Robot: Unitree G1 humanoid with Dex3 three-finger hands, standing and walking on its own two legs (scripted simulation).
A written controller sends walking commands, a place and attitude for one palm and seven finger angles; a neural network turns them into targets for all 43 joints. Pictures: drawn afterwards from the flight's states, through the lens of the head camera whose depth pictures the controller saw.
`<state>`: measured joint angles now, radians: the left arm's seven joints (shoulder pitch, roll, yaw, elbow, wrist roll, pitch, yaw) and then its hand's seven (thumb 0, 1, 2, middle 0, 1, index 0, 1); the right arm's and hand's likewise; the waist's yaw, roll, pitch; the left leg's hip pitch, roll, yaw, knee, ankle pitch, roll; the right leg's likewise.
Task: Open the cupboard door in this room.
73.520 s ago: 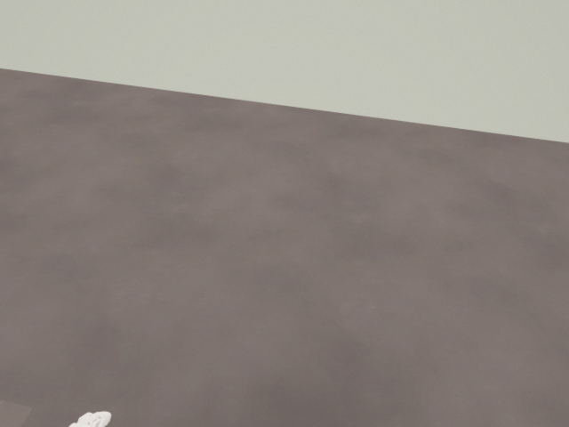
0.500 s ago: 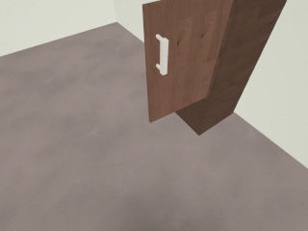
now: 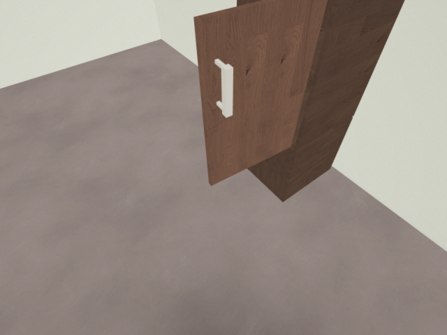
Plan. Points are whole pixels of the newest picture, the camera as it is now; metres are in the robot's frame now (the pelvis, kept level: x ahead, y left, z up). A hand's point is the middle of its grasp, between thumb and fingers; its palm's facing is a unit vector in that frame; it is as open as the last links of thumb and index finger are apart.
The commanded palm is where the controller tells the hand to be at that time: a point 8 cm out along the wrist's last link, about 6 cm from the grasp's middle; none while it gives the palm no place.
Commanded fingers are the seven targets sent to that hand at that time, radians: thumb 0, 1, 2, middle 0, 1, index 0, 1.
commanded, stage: look to check the result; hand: left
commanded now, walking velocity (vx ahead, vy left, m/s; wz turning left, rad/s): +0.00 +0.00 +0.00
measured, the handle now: (223, 88) +0.67 +0.03 +0.08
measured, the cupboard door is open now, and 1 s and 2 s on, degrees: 85 85 85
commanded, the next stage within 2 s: stand and wait in 0.50 s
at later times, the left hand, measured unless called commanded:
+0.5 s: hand out of the picture +0.09 +0.23 -0.15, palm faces -0.02 -0.94 -0.35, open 7.4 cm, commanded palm none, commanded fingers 0.00 0.90 0.90 -0.20 -0.30 -0.20 -0.30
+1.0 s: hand out of the picture +0.11 +0.23 -0.15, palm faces -0.05 -0.94 -0.33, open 7.4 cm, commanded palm none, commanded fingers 0.00 0.90 0.90 -0.20 -0.30 -0.20 -0.30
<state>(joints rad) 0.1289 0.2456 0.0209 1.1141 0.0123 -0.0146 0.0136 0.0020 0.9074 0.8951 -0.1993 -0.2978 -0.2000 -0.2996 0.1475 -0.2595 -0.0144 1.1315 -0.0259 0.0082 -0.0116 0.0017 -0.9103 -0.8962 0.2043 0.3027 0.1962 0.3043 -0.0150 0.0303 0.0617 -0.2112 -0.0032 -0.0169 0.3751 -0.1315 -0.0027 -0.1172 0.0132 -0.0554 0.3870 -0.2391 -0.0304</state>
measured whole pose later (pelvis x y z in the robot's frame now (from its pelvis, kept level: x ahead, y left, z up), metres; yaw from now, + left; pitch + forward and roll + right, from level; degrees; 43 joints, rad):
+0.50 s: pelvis +0.02 -0.01 +0.00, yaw -1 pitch -1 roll +0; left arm 0.11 0.31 0.01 1.14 0.01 -0.02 0.01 0.00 0.91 0.90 -0.20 -0.30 -0.20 -0.30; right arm 0.08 -0.33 0.00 1.13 -0.02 0.01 -0.01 0.00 -0.91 -0.90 0.21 0.30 0.20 0.30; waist 0.00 0.03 0.07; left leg -0.16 0.01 0.00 0.32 -0.14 -0.02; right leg -0.06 0.03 -0.04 0.31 -0.23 -0.04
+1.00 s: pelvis +0.04 -0.01 +0.00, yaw -2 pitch -1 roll +0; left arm 0.11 0.30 0.01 1.13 0.01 -0.02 0.01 0.00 0.91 0.90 -0.20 -0.30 -0.20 -0.30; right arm 0.11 -0.31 0.00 1.14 -0.02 0.01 -0.01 0.00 -0.91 -0.90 0.21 0.30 0.20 0.30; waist -0.01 0.01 0.07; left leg -0.13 0.02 0.01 0.31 -0.16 -0.02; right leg -0.04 0.03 -0.02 0.29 -0.24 -0.04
